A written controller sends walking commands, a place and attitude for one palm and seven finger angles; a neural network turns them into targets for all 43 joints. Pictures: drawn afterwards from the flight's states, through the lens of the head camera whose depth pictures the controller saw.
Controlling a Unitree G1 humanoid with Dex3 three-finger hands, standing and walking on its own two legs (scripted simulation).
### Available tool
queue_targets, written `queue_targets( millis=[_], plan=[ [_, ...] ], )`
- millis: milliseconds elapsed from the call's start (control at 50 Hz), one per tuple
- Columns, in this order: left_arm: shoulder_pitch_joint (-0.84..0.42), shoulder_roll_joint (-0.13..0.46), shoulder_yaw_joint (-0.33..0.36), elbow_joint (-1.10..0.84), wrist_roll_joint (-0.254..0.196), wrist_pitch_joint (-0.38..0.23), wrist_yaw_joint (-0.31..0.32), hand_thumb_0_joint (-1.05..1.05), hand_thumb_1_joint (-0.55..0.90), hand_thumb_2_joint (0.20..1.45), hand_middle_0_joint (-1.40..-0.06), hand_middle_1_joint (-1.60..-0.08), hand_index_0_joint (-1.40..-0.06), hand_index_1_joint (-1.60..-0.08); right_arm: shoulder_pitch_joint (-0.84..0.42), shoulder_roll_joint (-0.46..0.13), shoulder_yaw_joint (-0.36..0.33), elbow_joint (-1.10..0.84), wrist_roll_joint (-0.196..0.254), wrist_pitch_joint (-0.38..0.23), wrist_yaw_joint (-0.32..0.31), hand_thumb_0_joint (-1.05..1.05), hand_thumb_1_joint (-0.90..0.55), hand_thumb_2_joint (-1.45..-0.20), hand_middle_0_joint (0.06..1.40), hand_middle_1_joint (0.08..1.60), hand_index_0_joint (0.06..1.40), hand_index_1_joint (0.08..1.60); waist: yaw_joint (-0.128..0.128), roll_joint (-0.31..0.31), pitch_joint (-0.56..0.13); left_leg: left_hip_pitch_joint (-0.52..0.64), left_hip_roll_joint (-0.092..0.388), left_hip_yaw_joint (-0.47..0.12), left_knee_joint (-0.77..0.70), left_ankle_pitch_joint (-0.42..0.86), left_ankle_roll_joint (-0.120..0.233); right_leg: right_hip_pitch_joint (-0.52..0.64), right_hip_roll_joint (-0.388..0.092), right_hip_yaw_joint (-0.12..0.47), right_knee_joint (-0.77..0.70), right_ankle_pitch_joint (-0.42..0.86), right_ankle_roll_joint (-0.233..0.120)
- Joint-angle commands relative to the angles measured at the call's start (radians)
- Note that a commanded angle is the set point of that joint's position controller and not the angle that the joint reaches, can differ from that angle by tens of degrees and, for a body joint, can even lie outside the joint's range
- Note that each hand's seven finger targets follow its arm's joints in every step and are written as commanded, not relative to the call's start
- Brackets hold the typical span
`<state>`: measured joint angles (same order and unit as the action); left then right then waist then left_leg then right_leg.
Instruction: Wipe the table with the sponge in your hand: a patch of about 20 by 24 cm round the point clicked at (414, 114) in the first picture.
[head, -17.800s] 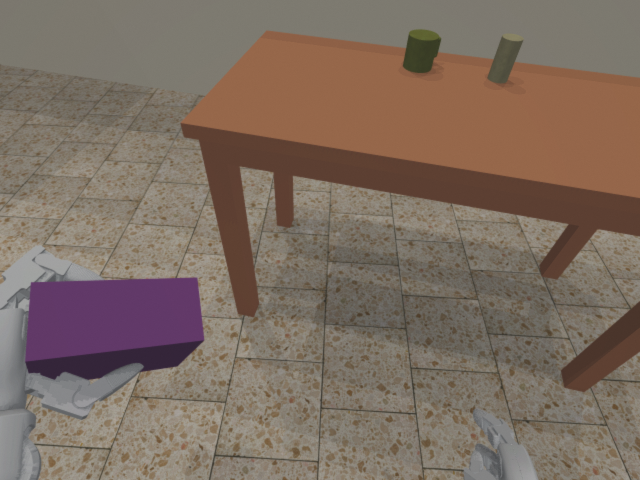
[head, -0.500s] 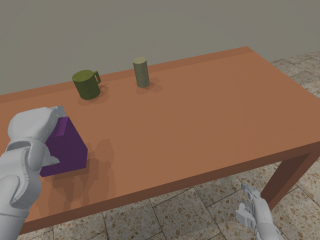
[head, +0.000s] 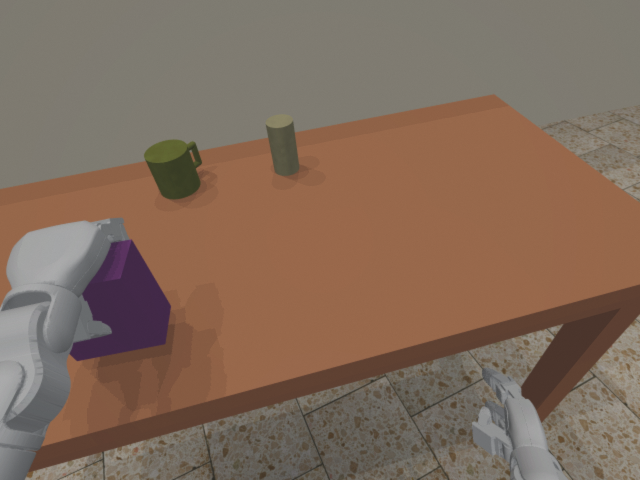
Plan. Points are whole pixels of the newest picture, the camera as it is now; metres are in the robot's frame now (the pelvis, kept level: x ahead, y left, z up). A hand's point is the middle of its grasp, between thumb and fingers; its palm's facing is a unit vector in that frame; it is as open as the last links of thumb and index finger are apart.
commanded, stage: lower the sponge onto the table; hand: left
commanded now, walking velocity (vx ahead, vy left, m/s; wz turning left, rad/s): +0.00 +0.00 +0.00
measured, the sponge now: (111, 313) +0.25 +0.32 +0.09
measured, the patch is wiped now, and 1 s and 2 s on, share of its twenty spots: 0.00 0.00 0.45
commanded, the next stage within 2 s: wipe forward along the first lane in 0.96 s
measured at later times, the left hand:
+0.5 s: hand (89, 288) +0.25 +0.32 +0.14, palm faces +0.08 -0.04 -1.00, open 10.4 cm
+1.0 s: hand (91, 304) +0.24 +0.33 +0.12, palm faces +0.01 -0.03 -1.00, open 10.4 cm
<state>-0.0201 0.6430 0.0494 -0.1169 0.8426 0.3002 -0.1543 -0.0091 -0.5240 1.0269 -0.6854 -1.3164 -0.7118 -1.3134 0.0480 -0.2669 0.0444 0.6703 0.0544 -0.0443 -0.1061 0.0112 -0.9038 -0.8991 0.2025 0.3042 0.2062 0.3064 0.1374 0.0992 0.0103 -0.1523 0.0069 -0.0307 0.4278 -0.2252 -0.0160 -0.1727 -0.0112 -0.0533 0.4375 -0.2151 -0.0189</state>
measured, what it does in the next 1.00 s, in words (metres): stands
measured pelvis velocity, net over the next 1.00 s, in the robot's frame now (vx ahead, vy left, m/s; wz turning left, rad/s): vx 0.00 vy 0.00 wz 0.00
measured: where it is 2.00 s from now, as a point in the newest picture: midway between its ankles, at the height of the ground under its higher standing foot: outside the picture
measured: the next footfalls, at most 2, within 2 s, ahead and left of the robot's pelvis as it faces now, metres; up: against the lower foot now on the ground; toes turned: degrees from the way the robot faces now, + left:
none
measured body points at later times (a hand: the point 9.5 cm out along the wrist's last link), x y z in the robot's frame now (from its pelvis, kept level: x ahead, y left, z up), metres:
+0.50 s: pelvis +0.00 +0.01 +0.00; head -0.01 -0.03 +0.45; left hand +0.24 +0.32 +0.19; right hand +0.24 -0.19 -0.08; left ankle +0.01 +0.13 -0.74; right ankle +0.02 -0.11 -0.74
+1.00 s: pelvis +0.00 +0.00 +0.00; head -0.01 -0.04 +0.45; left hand +0.24 +0.32 +0.17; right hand +0.24 -0.20 -0.08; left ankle +0.01 +0.13 -0.74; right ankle +0.02 -0.11 -0.74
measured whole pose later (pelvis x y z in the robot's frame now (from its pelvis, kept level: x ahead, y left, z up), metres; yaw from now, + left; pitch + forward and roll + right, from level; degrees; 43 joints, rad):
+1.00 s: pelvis +0.00 +0.00 +0.00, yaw +0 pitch -3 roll +0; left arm 0.02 0.59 0.05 -0.04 0.88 0.32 -0.08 -0.01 -0.52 1.03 -0.69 -1.31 -0.71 -1.31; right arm 0.05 -0.26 0.04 0.68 0.06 -0.03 -0.09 0.01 -0.90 -0.90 0.20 0.30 0.20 0.30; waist 0.13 0.10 0.00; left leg -0.15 0.01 -0.03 0.42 -0.22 -0.02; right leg -0.17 -0.01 -0.05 0.43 -0.21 -0.02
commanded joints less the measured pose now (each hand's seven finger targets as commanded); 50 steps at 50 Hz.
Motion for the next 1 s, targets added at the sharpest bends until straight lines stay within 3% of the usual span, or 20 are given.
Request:
queue_targets(
  millis=[0,80,160,180,260,280,300,360,380,420,480,600,640,680,720,780,860,880,900,980],
  plan=[
    [-0.287,0.337,0.253,-0.155,0.015,0.013,0.087,0.0,0.1,1.3,-1.2,-1.6,-1.2,-1.6,-0.215,-0.096,-0.028,-0.169,-0.007,-0.056,0.0,0.0,-0.9,-0.9,0.2,0.3,0.2,0.3,0.004,-0.016,-0.219,0.02,-0.027,-0.013,-0.036,0.212,0.032,0.091,-0.011,0.079,-0.073,0.131,-0.046],
    [-0.312,0.301,0.203,-0.163,0.012,0.051,0.073,0.0,0.1,1.3,-1.2,-1.6,-1.2,-1.6,-0.266,-0.092,-0.019,-0.177,0.007,-0.052,0.004,0.0,-0.9,-0.9,0.2,0.3,0.2,0.3,-0.003,0.038,-0.185,0.018,-0.033,-0.021,-0.054,0.167,0.028,0.057,0.002,0.091,-0.084,0.081,-0.05],
    [-0.313,0.257,0.128,-0.131,0.033,0.054,0.039,0.0,0.1,1.3,-1.2,-1.6,-1.2,-1.6,-0.22,-0.104,-0.028,-0.171,0.003,-0.046,-0.001,0.0,-0.9,-0.9,0.2,0.3,0.2,0.3,-0.023,-0.02,-0.199,0.019,-0.032,-0.016,-0.056,0.153,0.038,0.05,-0.004,0.046,-0.081,0.083,-0.031],
    [-0.304,0.266,0.142,-0.161,0.035,0.052,0.033,0.0,0.1,1.3,-1.2,-1.6,-1.2,-1.6,-0.256,-0.093,-0.02,-0.188,0.008,-0.057,-0.003,0.0,-0.9,-0.9,0.2,0.3,0.2,0.3,-0.015,-0.02,-0.202,0.025,-0.032,-0.025,-0.054,0.138,0.039,0.049,0.004,0.079,-0.081,0.062,-0.045],
    [-0.302,0.294,0.17,-0.196,0.047,0.003,0.042,0.0,0.1,1.3,-1.2,-1.6,-1.2,-1.6,-0.207,-0.097,-0.029,-0.18,-0.005,-0.055,-0.004,0.0,-0.9,-0.9,0.2,0.3,0.2,0.3,-0.01,-0.009,-0.239,0.045,-0.033,-0.025,-0.05,0.185,0.043,0.071,-0.001,0.048,-0.073,0.101,-0.039],
    [-0.307,0.334,0.215,-0.217,0.05,-0.001,0.053,0.0,0.1,1.3,-1.2,-1.6,-1.2,-1.6,-0.24,-0.093,-0.022,-0.187,-0.003,-0.063,-0.005,0.0,-0.9,-0.9,0.2,0.3,0.2,0.3,-0.002,0.013,-0.236,0.049,-0.033,-0.035,-0.049,0.179,0.04,0.073,0.01,0.091,-0.075,0.09,-0.056],
    [-0.315,0.298,0.192,-0.223,0.046,-0.013,0.066,0.0,0.1,1.3,-1.2,-1.6,-1.2,-1.6,-0.212,-0.088,-0.024,-0.185,-0.01,-0.063,-0.004,0.0,-0.9,-0.9,0.2,0.3,0.2,0.3,-0.002,0.013,-0.26,0.046,-0.032,-0.023,-0.048,0.204,0.039,0.093,-0.002,0.056,-0.066,0.109,-0.049],
    [-0.252,0.303,0.233,-0.224,0.042,-0.016,0.105,0.0,0.1,1.3,-1.2,-1.6,-1.2,-1.6,-0.202,-0.089,-0.034,-0.175,-0.013,-0.054,0.006,0.0,-0.9,-0.9,0.2,0.3,0.2,0.3,0.011,0.033,-0.255,0.054,-0.029,-0.02,-0.048,0.256,0.032,0.1,0.002,0.051,-0.069,0.153,-0.047],
    [-0.232,0.324,0.266,-0.238,0.032,-0.001,0.115,0.0,0.1,1.3,-1.2,-1.6,-1.2,-1.6,-0.244,-0.087,-0.027,-0.184,-0.009,-0.061,0.009,0.0,-0.9,-0.9,0.2,0.3,0.2,0.3,0.022,0.051,-0.235,0.046,-0.03,-0.032,-0.052,0.233,0.027,0.099,0.012,0.09,-0.074,0.128,-0.062],
    [-0.224,0.249,0.203,-0.196,0.029,0.02,0.126,0.0,0.1,1.3,-1.2,-1.6,-1.2,-1.6,-0.213,-0.088,-0.03,-0.17,-0.01,-0.054,0.015,0.0,-0.9,-0.9,0.2,0.3,0.2,0.3,0.008,0.007,-0.218,0.03,-0.025,-0.017,-0.058,0.237,0.027,0.086,0.003,0.045,-0.075,0.127,-0.044],
    [-0.204,0.252,0.198,-0.171,0.033,0.064,0.116,0.0,0.1,1.3,-1.2,-1.6,-1.2,-1.6,-0.257,-0.095,-0.029,-0.175,-0.001,-0.051,0.015,0.0,-0.9,-0.9,0.2,0.3,0.2,0.3,0.008,-0.01,-0.186,0.02,-0.027,-0.019,-0.058,0.196,0.029,0.07,0.011,0.084,-0.081,0.105,-0.053],
    [-0.221,0.186,0.095,-0.249,0.053,0.051,0.075,0.0,0.1,1.3,-1.2,-1.6,-1.2,-1.6,-0.23,-0.087,-0.024,-0.189,-0.006,-0.054,0.012,0.0,-0.9,-0.9,0.2,0.3,0.2,0.3,-0.011,0.01,-0.218,0.035,-0.032,-0.016,-0.059,0.187,0.042,0.071,0.007,0.039,-0.069,0.094,-0.042],
    [-0.226,0.223,0.125,-0.194,0.065,0.032,0.079,0.0,0.1,1.3,-1.2,-1.6,-1.2,-1.6,-0.204,-0.098,-0.031,-0.168,-0.008,-0.05,0.005,0.0,-0.9,-0.9,0.2,0.3,0.2,0.3,-0.02,-0.033,-0.187,0.031,-0.032,-0.02,-0.061,0.163,0.043,0.049,0.013,0.042,-0.086,0.073,-0.037],
    [-0.249,0.272,0.176,-0.224,0.068,0.015,0.092,0.0,0.1,1.3,-1.2,-1.6,-1.2,-1.6,-0.24,-0.091,-0.025,-0.179,-0.004,-0.057,0.001,0.0,-0.9,-0.9,0.2,0.3,0.2,0.3,-0.007,0.004,-0.188,0.037,-0.034,-0.031,-0.067,0.133,0.042,0.053,0.021,0.084,-0.092,0.041,-0.053],
    [-0.289,0.245,0.156,-0.183,0.074,-0.006,0.114,0.0,0.1,1.3,-1.2,-1.6,-1.2,-1.6,-0.202,-0.089,-0.03,-0.16,-0.008,-0.057,-0.004,0.0,-0.9,-0.9,0.2,0.3,0.2,0.3,-0.017,-0.007,-0.211,0.045,-0.037,-0.018,-0.063,0.151,0.039,0.052,0.015,0.053,-0.094,0.047,-0.044],
    [-0.226,0.269,0.209,-0.181,0.052,-0.007,0.136,0.0,0.1,1.3,-1.2,-1.6,-1.2,-1.6,-0.232,-0.089,-0.033,-0.169,-0.007,-0.064,-0.001,0.0,-0.9,-0.9,0.2,0.3,0.2,0.3,0.007,0.033,-0.21,0.043,-0.038,-0.024,-0.06,0.166,0.034,0.077,0.018,0.089,-0.093,0.068,-0.058],
    [-0.193,0.228,0.171,-0.08,0.049,0.018,0.129,0.0,0.1,1.3,-1.2,-1.6,-1.2,-1.6,-0.201,-0.103,-0.041,-0.151,-0.006,-0.045,0.005,0.0,-0.9,-0.9,0.2,0.3,0.2,0.3,-0.008,-0.046,-0.178,0.01,-0.035,-0.005,-0.053,0.165,0.037,0.065,0.006,0.052,-0.095,0.081,-0.036],
    [-0.194,0.256,0.195,-0.092,0.049,0.025,0.123,0.0,0.1,1.3,-1.2,-1.6,-1.2,-1.6,-0.232,-0.103,-0.034,-0.158,0.0,-0.049,0.005,0.0,-0.9,-0.9,0.2,0.3,0.2,0.3,-0.007,-0.036,-0.174,0.013,-0.039,-0.011,-0.049,0.148,0.037,0.055,0.015,0.088,-0.1,0.057,-0.047],
    [-0.208,0.21,0.146,-0.108,0.048,0.021,0.115,0.0,0.1,1.3,-1.2,-1.6,-1.2,-1.6,-0.22,-0.098,-0.034,-0.164,-0.003,-0.048,0.005,0.0,-0.9,-0.9,0.2,0.3,0.2,0.3,-0.014,-0.025,-0.201,0.015,-0.037,0.002,-0.046,0.159,0.04,0.07,0.003,0.054,-0.088,0.074,-0.038],
    [-0.19,0.238,0.164,-0.128,0.053,-0.007,0.1,0.0,0.1,1.3,-1.2,-1.6,-1.2,-1.6,-0.217,-0.098,-0.034,-0.173,-0.004,-0.057,0.001,0.0,-0.9,-0.9,0.2,0.3,0.2,0.3,-0.018,-0.011,-0.196,0.029,-0.04,-0.011,-0.036,0.161,0.044,0.057,0.014,0.078,-0.088,0.084,-0.045]
  ],
)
